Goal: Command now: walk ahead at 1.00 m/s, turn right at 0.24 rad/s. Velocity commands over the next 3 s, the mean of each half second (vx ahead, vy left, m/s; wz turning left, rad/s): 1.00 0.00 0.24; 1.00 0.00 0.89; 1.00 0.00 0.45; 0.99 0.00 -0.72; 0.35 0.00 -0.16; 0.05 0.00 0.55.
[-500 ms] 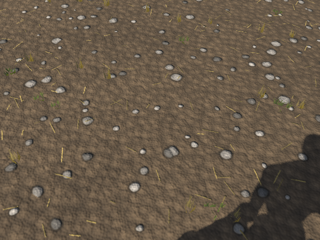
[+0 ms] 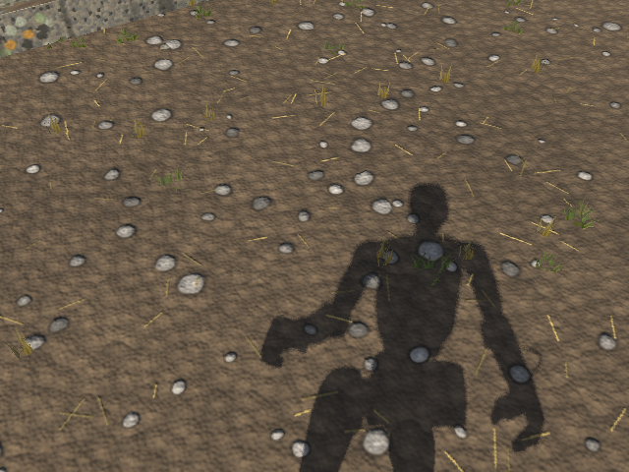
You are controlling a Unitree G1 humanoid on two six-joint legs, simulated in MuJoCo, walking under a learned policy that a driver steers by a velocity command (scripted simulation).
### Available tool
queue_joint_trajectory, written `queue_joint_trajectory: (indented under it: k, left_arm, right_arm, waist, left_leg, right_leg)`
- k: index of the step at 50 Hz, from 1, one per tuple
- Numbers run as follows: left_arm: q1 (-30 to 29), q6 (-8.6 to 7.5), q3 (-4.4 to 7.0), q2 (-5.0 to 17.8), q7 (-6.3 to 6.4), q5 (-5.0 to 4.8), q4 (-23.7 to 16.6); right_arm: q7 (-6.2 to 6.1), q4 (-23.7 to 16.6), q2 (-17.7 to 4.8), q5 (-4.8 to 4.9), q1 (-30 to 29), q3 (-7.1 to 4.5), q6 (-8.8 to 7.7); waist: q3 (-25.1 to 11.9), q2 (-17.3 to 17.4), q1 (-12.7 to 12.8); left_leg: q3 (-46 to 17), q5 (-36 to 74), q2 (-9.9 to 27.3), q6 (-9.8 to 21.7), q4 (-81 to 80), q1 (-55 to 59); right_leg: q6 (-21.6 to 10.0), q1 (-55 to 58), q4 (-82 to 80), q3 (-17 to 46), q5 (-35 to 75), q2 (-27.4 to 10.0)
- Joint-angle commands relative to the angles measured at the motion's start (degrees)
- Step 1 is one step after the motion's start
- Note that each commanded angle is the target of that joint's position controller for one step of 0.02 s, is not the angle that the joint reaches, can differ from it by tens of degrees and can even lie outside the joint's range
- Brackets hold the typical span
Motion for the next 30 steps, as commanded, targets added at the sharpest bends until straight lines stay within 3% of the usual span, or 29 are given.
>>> queue_joint_trajectory:
  k: [1,3,5,7,8,9,10,11,12,13,14,15,16,17,19,21,25,28,30]
  left_arm:
    - [-5.42,-0.24,-1.51,0.14,-0.82,0.41,-7.19]
    - [-10.87,-0.53,-2.28,0.59,-1.4,0.13,-9.51]
    - [-14.51,-0.72,-3.26,-0.91,-2.25,-0.42,-10.4]
    - [-16.22,-0.88,-3.51,-0.62,-2.08,-0.58,-10.59]
    - [-16.54,-1.01,-3.32,-0.11,-1.59,-0.21,-10.52]
    - [-14.83,-1.11,-2.89,0.87,-0.91,0.07,-10.06]
    - [-8.68,-1.24,-2.0,2.87,-0.1,0.43,-8.47]
    - [3.24,-1.35,-0.82,4.75,0.85,0.39,-4.68]
    - [13.21,-1.4,0.74,8.2,2.03,1.11,-1.68]
    - [17.49,-1.73,2.22,13.35,3.02,2.81,-0.98]
    - [17.14,-1.14,2.44,13.05,2.73,1.74,-1.89]
    - [12.22,-1.17,2.01,8.67,2.56,0.67,-1.04]
    - [8.97,-1.79,1.24,4.73,2.4,0.2,-0.42]
    - [7.25,-2.31,1.09,3.19,2.29,0.23,0.33]
    - [7.03,-3.26,0.62,1.2,2.46,-0.79,1.93]
    - [7.59,-4.4,0.47,-0.16,2.17,-2.02,3.7]
    - [7.57,-5.46,0.27,-0.9,2.08,-1.6,5.32]
    - [9.36,-5.6,0.66,2.09,2.95,-1.94,6.11]
    - [11.35,-5.1,1.08,5.03,3.76,-2.09,6.32]
  right_arm:
    - [0.27,-1.89,-3.9,0.89,0.13,-0.12,-2.09]
    - [0.39,-1.44,-4.51,1.27,0.02,-0.13,-2.29]
    - [0.6,-0.58,-5.47,1.99,2.08,-0.12,-2.55]
    - [0.8,1.05,-7.06,1.95,4.31,-0.33,-2.55]
    - [0.71,1.83,-7.65,1.95,5.62,-0.29,-2.29]
    - [0.36,2.43,-9.19,1.82,6.44,-0.47,-1.91]
    - [-0.15,2.94,-10.77,1.48,6.74,-0.69,-1.37]
    - [-0.68,2.85,-11.97,1.41,5.49,-0.93,-0.64]
    - [-0.68,1.8,-10.39,1.42,4.19,-0.49,-0.5]
    - [-0.15,-0.77,-0.6,1.77,7.88,1.33,-0.73]
    - [-0.24,-2.21,-2.29,4.04,9.44,0.86,-0.54]
    - [-0.5,-3.07,-5.55,3.32,1.68,-0.07,-0.16]
    - [0.0,-3.46,-4.04,2.82,-1.71,0.34,-0.06]
    - [0.53,-2.87,-2.65,2.39,-2.29,0.52,0.55]
    - [1.61,-2.26,-0.41,1.03,-0.25,0.59,2.85]
    - [2.29,-4.3,0.63,0.71,-5.17,0.47,4.47]
    - [3.52,-8.93,1.72,0.96,-15.53,1.32,4.67]
    - [4.79,-10.99,0.84,1.0,-21.43,1.83,4.27]
    - [4.91,-10.66,-0.69,0.96,-21.1,1.57,4.03]
  waist:
    - [5.1,6.26,2.41]
    - [7.21,5.96,2.39]
    - [7.44,5.35,1.24]
    - [8.6,5.67,1.06]
    - [7.44,5.9,1.16]
    - [4.67,7.69,2.41]
    - [-0.09,9.06,5.86]
    - [-6.21,9.6,11.57]
    - [-11.41,8.26,15.9]
    - [-19.85,-6.82,11.62]
    - [-26.88,-9.22,10.5]
    - [-15.08,-2.75,9.22]
    - [-6.15,-0.48,7.77]
    - [-2.14,0.9,5.62]
    - [0.68,-1.8,1.78]
    - [4.29,-1.2,0.74]
    - [8.06,-1.25,0.19]
    - [9.17,1.61,0.78]
    - [6.87,0.69,-0.08]
  left_leg:
    - [-16.82,-0.88,14.83,9.54,-17.51,3.58]
    - [-9.3,7.01,12.45,8.46,-20.79,0.48]
    - [-4.93,16.61,11.56,7.85,-25.31,-2.33]
    - [-2.71,29.18,13.0,7.71,-24.85,2.79]
    - [-2.06,40.82,12.99,7.37,-21.22,6.63]
    - [-1.85,54.06,13.34,6.99,-15.61,10.01]
    - [-1.92,63.52,13.94,6.42,-5.83,11.76]
    - [-1.91,63.88,13.38,5.83,8.36,8.83]
    - [-1.87,49.19,10.93,5.36,25.01,-2.85]
    - [-1.97,-1.61,3.9,5.41,47.75,-19.2]
    - [-7.11,-11.4,0.49,6.15,60.09,-27.88]
    - [-7.39,-3.51,4.45,6.51,59.5,-32.73]
    - [-6.85,0.55,6.4,6.14,55.46,-32.75]
    - [-6.97,1.49,7.92,5.62,53.05,-30.36]
    - [-6.93,1.33,9.64,4.39,51.1,-26.38]
    - [-6.44,2.7,11.09,3.83,49.06,-30.37]
    - [-1.54,16.12,10.03,4.42,37.62,-31.51]
    - [5.0,23.31,6.71,7.0,22.55,-24.77]
    - [9.04,23.44,1.9,8.76,18.15,-19.5]
  right_leg:
    - [1.06,-13.9,-6.82,3.04,4.13,-3.31]
    - [1.55,-9.46,-19.3,-1.36,11.01,-4.08]
    - [0.69,0.32,-27.8,-7.82,17.19,-3.69]
    - [-0.83,3.4,-32.43,-9.55,18.32,-3.36]
    - [-1.52,5.57,-34.5,-10.2,16.81,-1.98]
    - [-1.94,9.44,-35.35,-10.75,13.28,0.29]
    - [-2.56,16.94,-35.73,-9.96,9.27,2.13]
    - [-3.0,29.86,-37.49,-8.96,7.09,2.97]
    - [-3.36,44.99,-36.4,-3.31,2.6,-3.27]
    - [-4.81,59.18,-38.53,19.18,-14.49,-21.72]
    - [-7.7,60.21,-50.15,41.98,-22.23,-29.37]
    - [-6.34,51.28,-52.31,32.88,-21.82,-24.62]
    - [-5.48,41.5,-53.78,23.58,-13.74,-22.4]
    - [-4.26,34.63,-55.8,17.22,-6.86,-19.99]
    - [-2.84,26.45,-59.3,8.13,-2.31,-17.94]
    - [-1.52,25.16,-62.05,1.12,3.65,-16.95]
    - [0.98,22.84,-64.09,-14.67,19.14,-11.63]
    - [3.12,25.77,-65.59,-20.78,32.08,-10.93]
    - [4.45,32.81,-59.85,-22.25,56.08,-11.88]
Next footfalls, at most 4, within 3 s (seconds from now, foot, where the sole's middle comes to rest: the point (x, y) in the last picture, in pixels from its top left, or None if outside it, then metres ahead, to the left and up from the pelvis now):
0.24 right None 0.42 -0.11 -0.78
0.70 left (263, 339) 0.82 0.12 -0.77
1.12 right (245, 205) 1.27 0.18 -0.77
1.54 left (95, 194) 1.33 0.62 -0.78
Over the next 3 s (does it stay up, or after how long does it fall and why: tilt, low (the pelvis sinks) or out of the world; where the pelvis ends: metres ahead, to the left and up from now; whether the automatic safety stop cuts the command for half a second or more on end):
stays up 1.95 0.82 0.00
